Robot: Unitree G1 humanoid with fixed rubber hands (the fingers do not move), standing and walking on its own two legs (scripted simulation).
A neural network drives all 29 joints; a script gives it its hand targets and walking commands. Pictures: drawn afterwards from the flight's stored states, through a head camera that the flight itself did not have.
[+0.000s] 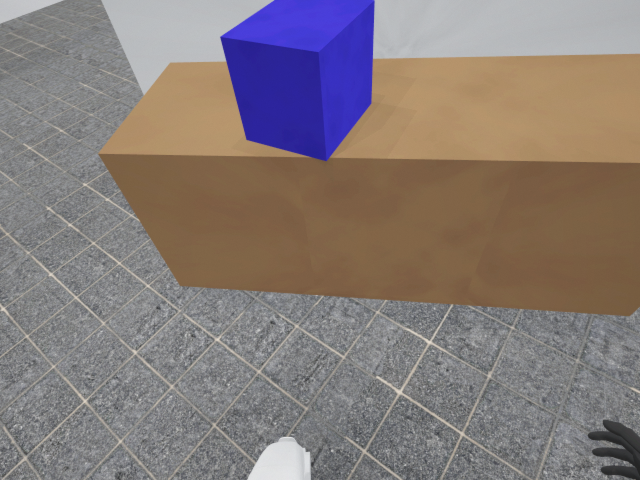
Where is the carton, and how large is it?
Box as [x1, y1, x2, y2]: [220, 0, 374, 160]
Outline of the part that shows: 274,0 220,37 246,139 326,160 370,104 374,0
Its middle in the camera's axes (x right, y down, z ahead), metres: -0.03 -0.41 +0.95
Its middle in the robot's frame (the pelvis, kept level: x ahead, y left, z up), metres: +0.98 +0.10 +0.02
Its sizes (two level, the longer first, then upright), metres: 0.279 0.237 0.259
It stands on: a pedestal, 0.63 m high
